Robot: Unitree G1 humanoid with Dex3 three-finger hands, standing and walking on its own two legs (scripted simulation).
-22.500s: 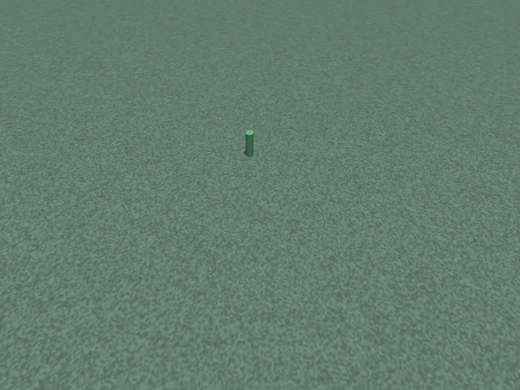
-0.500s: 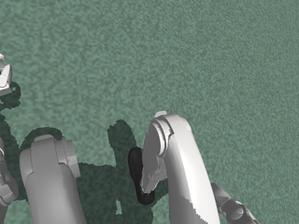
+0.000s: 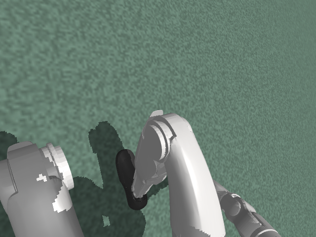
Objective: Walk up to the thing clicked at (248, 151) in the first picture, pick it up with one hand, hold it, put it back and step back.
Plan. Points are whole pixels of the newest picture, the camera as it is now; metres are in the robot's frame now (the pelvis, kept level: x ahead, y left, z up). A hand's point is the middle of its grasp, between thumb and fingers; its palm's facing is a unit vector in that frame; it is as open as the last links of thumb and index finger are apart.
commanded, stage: lower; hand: left
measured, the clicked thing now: out of the picture +0.46 +0.29 -0.18
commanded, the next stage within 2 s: loosen in 0.60 s
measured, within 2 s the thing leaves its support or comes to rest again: rests again in 0.70 s
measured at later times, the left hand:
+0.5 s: hand out of the picture +0.47 +0.27 -0.19, palm faces +0.32 -0.95 -0.02, open 5.5 cm
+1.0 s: hand out of the picture +0.47 +0.27 -0.19, palm faces +0.32 -0.95 -0.01, open 7.2 cm
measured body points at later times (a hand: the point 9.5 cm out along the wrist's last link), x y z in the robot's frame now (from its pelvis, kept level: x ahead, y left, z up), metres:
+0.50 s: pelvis +0.00 +0.00 +0.00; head +0.25 +0.19 +0.31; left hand +0.44 +0.32 -0.18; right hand +0.13 -0.25 -0.04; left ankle +0.08 +0.12 -0.26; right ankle +0.14 -0.12 -0.26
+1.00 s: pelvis -0.01 +0.01 +0.00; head +0.25 +0.19 +0.31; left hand +0.45 +0.32 -0.18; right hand +0.13 -0.25 -0.03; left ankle +0.08 +0.12 -0.26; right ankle +0.14 -0.12 -0.26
